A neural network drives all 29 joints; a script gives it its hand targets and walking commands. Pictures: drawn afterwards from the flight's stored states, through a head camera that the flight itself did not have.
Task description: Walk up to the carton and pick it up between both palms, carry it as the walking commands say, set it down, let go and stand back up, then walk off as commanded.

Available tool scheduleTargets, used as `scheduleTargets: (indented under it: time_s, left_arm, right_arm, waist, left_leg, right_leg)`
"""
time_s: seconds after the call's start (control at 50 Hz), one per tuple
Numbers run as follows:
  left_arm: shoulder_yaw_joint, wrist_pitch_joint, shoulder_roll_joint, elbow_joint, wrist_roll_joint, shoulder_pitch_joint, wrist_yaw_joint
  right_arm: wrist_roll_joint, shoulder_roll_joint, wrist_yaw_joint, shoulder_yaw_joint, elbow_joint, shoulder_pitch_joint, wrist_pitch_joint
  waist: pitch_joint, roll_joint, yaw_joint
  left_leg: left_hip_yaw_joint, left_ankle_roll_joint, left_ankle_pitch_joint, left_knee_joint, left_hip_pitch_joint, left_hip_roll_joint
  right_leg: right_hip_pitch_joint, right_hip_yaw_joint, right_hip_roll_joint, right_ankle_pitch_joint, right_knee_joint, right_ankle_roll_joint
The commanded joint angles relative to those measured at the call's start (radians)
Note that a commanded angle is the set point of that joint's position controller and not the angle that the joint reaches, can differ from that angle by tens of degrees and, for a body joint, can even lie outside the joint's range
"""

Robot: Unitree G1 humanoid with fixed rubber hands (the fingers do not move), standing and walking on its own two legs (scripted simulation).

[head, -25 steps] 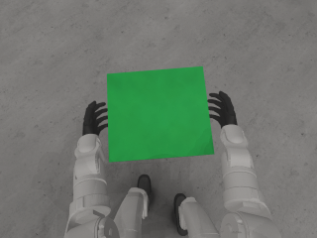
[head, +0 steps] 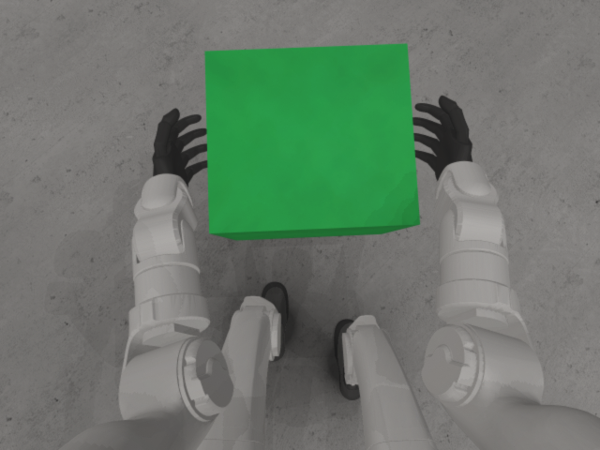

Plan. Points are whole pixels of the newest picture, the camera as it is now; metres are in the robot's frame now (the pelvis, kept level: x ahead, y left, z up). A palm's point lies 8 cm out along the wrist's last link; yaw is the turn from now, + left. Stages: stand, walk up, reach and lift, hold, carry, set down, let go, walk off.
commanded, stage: set down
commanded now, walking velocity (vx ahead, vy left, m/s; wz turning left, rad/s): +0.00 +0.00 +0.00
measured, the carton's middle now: (308, 158) +0.49 +0.04 -0.19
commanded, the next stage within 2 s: none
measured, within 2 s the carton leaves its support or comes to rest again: neither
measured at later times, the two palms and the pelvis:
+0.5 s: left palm (194, 168) +0.44 +0.21 -0.17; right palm (429, 165) +0.48 -0.14 -0.15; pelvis -0.01 -0.02 -0.06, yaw +1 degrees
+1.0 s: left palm (201, 158) +0.48 +0.22 -0.25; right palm (405, 155) +0.52 -0.14 -0.24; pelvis -0.02 -0.03 -0.13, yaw +1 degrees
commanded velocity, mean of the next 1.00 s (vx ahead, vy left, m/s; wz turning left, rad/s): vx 0.00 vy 0.00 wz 0.00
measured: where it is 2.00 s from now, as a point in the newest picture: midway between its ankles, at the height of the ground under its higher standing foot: (311, 353)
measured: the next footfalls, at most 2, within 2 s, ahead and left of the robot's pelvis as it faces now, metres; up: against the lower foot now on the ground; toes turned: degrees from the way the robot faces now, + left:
none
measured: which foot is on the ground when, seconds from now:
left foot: down 0.00-1.00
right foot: down 0.00-1.00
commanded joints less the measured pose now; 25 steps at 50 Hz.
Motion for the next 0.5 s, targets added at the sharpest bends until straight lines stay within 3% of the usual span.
scheduleTargets:
  time_s: [0.0,0.02,0.04,0.06,0.08,0.1,0.12,0.14,0.16,0.18,0.2,0.22,0.24,0.26,0.28,0.3,0.32,0.34,0.36,0.38,0.4,0.42,0.44,0.46,0.48]
  left_arm:
    - [-0.747,-0.018,-0.78,-0.016,-0.165,-0.629,-0.239]
    - [-0.762,-0.016,-0.752,-0.023,-0.197,-0.669,-0.239]
    - [-0.756,-0.02,-0.788,-0.037,-0.21,-0.701,-0.232]
    - [-0.741,-0.004,-0.785,0.015,-0.196,-0.646,-0.229]
    - [-0.727,-0.001,-0.805,0.015,-0.202,-0.667,-0.218]
    - [-0.707,-0.004,-0.784,0.026,-0.192,-0.646,-0.226]
    - [-0.705,-0.007,-0.771,0.017,-0.175,-0.676,-0.221]
    - [-0.701,0.001,-0.798,0.077,-0.174,-0.601,-0.222]
    - [-0.66,-0.003,-0.737,0.115,-0.139,-0.558,-0.231]
    - [-0.631,0.0,-0.753,0.171,-0.11,-0.52,-0.23]
    - [-0.617,0.001,-0.759,0.153,-0.093,-0.519,-0.23]
    - [-0.62,0.0,-0.759,0.159,-0.118,-0.545,-0.232]
    - [-0.63,-0.001,-0.722,0.127,-0.118,-0.598,-0.24]
    - [-0.644,-0.017,-0.684,0.094,-0.115,-0.606,-0.245]
    - [-0.637,-0.032,-0.663,0.076,-0.115,-0.639,-0.246]
    - [-0.642,-0.022,-0.704,0.126,-0.125,-0.586,-0.243]
    - [-0.66,-0.042,-0.705,0.109,-0.153,-0.609,-0.253]
    - [-0.655,-0.04,-0.675,0.11,-0.12,-0.633,-0.244]
    - [-0.65,-0.039,-0.693,0.114,-0.143,-0.61,-0.244]
    - [-0.639,-0.045,-0.624,0.087,-0.139,-0.687,-0.243]
    - [-0.637,-0.035,-0.639,0.11,-0.139,-0.678,-0.251]
    - [-0.669,-0.03,-0.678,0.147,-0.16,-0.685,-0.248]
    - [-0.634,-0.028,-0.656,0.164,-0.132,-0.684,-0.248]
    - [-0.594,-0.022,-0.599,0.2,-0.116,-0.691,-0.254]
    - [-0.637,-0.034,-0.598,0.103,-0.156,-0.799,-0.267]
  right_arm:
    - [0.171,0.753,0.326,0.549,0.093,-0.48,-0.008]
    - [0.187,0.753,0.327,0.56,0.066,-0.52,-0.011]
    - [0.183,0.743,0.319,0.572,0.093,-0.531,-0.004]
    - [0.166,0.715,0.326,0.523,0.148,-0.505,-0.003]
    - [0.177,0.731,0.327,0.527,0.142,-0.527,-0.005]
    - [0.173,0.725,0.318,0.54,0.131,-0.523,0.003]
    - [0.181,0.754,0.323,0.528,0.167,-0.54,0.005]
    - [0.194,0.734,0.317,0.555,0.114,-0.532,-0.005]
    - [0.179,0.729,0.312,0.55,0.144,-0.515,0.001]
    - [0.183,0.747,0.311,0.524,0.197,-0.507,0.004]
    - [0.185,0.742,0.312,0.519,0.202,-0.497,0.005]
    - [0.178,0.737,0.308,0.52,0.168,-0.543,0.004]
    - [0.172,0.731,0.302,0.492,0.212,-0.511,0.011]
    - [0.183,0.726,0.296,0.517,0.177,-0.509,0.002]
    - [0.188,0.767,0.287,0.538,0.151,-0.536,-0.004]
    - [0.214,0.73,0.278,0.54,0.097,-0.572,-0.017]
    - [0.219,0.741,0.264,0.575,0.102,-0.583,-0.018]
    - [0.224,0.732,0.263,0.553,0.138,-0.585,-0.02]
    - [0.222,0.731,0.255,0.576,0.097,-0.602,-0.021]
    - [0.253,0.728,0.242,0.591,0.094,-0.652,-0.022]
    - [0.257,0.74,0.236,0.612,0.056,-0.686,-0.017]
    - [0.26,0.726,0.231,0.594,0.049,-0.705,-0.027]
    - [0.248,0.72,0.228,0.568,0.105,-0.684,-0.018]
    - [0.235,0.717,0.224,0.558,0.109,-0.71,-0.012]
    - [0.238,0.733,0.211,0.569,0.066,-0.758,-0.007]
  waist:
    - [-1.064,0.161,-0.027]
    - [-1.1,0.118,-0.048]
    - [-1.079,0.097,-0.033]
    - [-1.029,0.136,-0.04]
    - [-1.04,0.128,-0.046]
    - [-0.989,0.113,-0.032]
    - [-0.99,0.12,0.002]
    - [-0.989,0.124,-0.012]
    - [-0.945,0.039,0.002]
    - [-0.894,0.096,0.023]
    - [-0.898,0.118,0.055]
    - [-0.937,0.06,0.01]
    - [-0.918,0.081,-0.001]
    - [-0.906,0.093,0.002]
    - [-0.961,0.042,0.017]
    - [-0.975,0.086,0.016]
    - [-0.981,0.035,0.0]
    - [-0.97,0.117,0.035]
    - [-1.01,0.041,0.006]
    - [-0.991,0.066,0.073]
    - [-1.015,0.031,0.051]
    - [-1.01,0.063,0.016]
    - [-0.93,0.088,0.05]
    - [-0.866,0.025,0.031]
    - [-0.98,0.027,0.025]
  left_leg:
    - [-0.356,-0.12,0.197,0.09,1.219,0.007]
    - [-0.399,-0.113,0.125,0.112,1.218,0.008]
    - [-0.373,-0.118,0.127,0.119,1.158,-0.009]
    - [-0.389,-0.13,0.062,0.091,1.195,0.0]
    - [-0.397,-0.125,-0.015,0.101,1.161,-0.002]
    - [-0.361,-0.119,-0.005,0.124,1.061,-0.006]
    - [-0.352,-0.12,0.032,0.118,1.054,-0.008]
    - [-0.353,-0.118,0.087,0.124,1.11,-0.011]
    - [-0.336,-0.092,0.134,0.161,1.019,-0.012]
    - [-0.313,-0.095,0.093,0.147,1.002,-0.019]
    - [-0.292,-0.099,0.104,0.148,0.983,-0.02]
    - [-0.323,-0.09,0.06,0.152,0.966,-0.021]
    - [-0.306,-0.088,0.078,0.171,0.953,-0.023]
    - [-0.277,-0.09,0.161,0.201,0.924,-0.023]
    - [-0.273,-0.075,0.221,0.224,0.918,-0.029]
    - [-0.287,-0.082,0.253,0.232,0.986,-0.029]
    - [-0.268,-0.073,0.318,0.274,0.874,-0.026]
    - [-0.274,-0.081,0.336,0.259,0.937,-0.025]
    - [-0.286,-0.075,0.294,0.277,0.916,-0.034]
    - [-0.247,-0.067,0.292,0.295,0.851,-0.033]
    - [-0.249,-0.06,0.253,0.299,0.85,-0.038]
    - [-0.271,-0.069,0.228,0.304,0.85,-0.032]
    - [-0.243,-0.07,0.179,0.301,0.788,-0.041]
    - [-0.252,-0.048,0.14,0.321,0.738,-0.037]
    - [-0.217,-0.054,0.144,0.329,0.705,-0.048]
  right_leg:
    - [-0.471,-0.036,0.065,0.065,0.022,-0.025]
    - [-0.516,-0.04,0.062,0.058,0.06,-0.011]
    - [-0.492,-0.038,0.059,0.043,0.064,-0.015]
    - [-0.562,-0.055,0.06,-0.01,0.059,-0.023]
    - [-0.544,-0.044,0.055,-0.03,0.073,-0.025]
    - [-0.487,-0.034,0.051,-0.007,0.079,-0.028]
    - [-0.511,-0.034,0.054,-0.011,0.091,-0.02]
    - [-0.529,-0.043,0.061,0.007,0.084,-0.017]
    - [-0.535,-0.041,0.054,0.023,0.084,-0.005]
    - [-0.546,-0.037,0.055,-0.002,0.086,-0.006]
    - [-0.528,-0.032,0.058,-0.001,0.081,-0.015]
    - [-0.512,-0.048,0.055,-0.005,0.102,-0.005]
    - [-0.556,-0.044,0.065,-0.001,0.088,-0.013]
    - [-0.574,-0.046,0.062,0.047,0.097,-0.005]
    - [-0.559,-0.051,0.073,0.071,0.107,0.006]
    - [-0.597,-0.059,0.071,0.057,0.119,0.0]
    - [-0.526,-0.045,0.065,0.122,0.122,0.007]
    - [-0.605,-0.041,0.072,0.083,0.123,-0.007]
    - [-0.594,-0.064,0.07,0.068,0.144,0.009]
    - [-0.579,-0.044,0.072,0.067,0.149,0.0]
    - [-0.561,-0.058,0.074,0.048,0.147,0.01]
    - [-0.587,-0.057,0.072,0.049,0.178,0.005]
    - [-0.618,-0.053,0.074,0.014,0.183,0.004]
    - [-0.646,-0.053,0.068,-0.01,0.179,0.017]
    - [-0.525,-0.049,0.067,0.03,0.178,0.013]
